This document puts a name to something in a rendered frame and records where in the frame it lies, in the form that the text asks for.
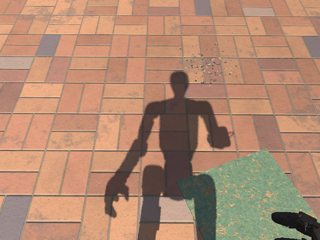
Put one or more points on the robot right hand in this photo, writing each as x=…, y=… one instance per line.
x=301, y=221

